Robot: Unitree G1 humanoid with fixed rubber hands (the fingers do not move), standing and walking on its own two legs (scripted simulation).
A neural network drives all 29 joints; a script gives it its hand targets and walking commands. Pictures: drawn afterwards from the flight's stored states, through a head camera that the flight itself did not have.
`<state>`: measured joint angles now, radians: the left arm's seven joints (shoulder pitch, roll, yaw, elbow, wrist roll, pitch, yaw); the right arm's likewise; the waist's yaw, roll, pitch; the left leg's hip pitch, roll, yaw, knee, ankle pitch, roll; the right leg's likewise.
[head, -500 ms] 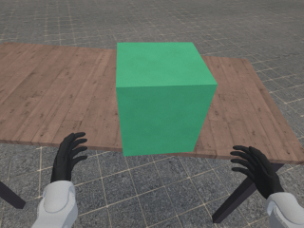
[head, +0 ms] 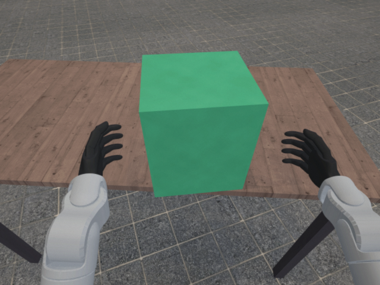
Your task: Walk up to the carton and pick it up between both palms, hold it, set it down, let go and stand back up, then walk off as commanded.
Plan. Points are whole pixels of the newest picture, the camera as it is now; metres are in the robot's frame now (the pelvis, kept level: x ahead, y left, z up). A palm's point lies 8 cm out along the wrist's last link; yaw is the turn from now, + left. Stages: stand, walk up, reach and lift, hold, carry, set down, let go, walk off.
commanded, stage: reach and lift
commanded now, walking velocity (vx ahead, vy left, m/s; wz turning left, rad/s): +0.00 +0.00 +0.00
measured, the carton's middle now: (195, 125) +0.44 +0.00 +0.13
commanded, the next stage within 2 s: none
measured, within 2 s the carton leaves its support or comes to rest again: neither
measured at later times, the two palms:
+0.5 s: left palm (90, 129) +0.34 +0.18 +0.21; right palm (315, 128) +0.37 -0.23 +0.18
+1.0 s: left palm (81, 86) +0.39 +0.20 +0.26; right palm (299, 84) +0.43 -0.20 +0.24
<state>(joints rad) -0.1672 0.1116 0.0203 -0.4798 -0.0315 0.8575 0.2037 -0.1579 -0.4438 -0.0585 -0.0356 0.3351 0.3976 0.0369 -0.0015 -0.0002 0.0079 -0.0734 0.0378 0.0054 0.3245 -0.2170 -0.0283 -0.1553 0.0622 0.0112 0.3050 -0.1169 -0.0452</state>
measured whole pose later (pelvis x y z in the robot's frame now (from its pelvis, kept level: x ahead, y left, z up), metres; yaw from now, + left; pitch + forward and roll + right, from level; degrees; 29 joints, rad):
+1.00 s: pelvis +0.01 +0.00 +0.00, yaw +0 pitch +0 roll +0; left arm -0.91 0.22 0.10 0.28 -0.04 0.86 0.24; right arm -0.98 -0.50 0.06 0.82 0.38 0.43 0.10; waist 0.04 -0.02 -0.05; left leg -0.10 0.04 0.01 0.32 -0.22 -0.03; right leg -0.18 0.06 0.01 0.30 -0.12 -0.05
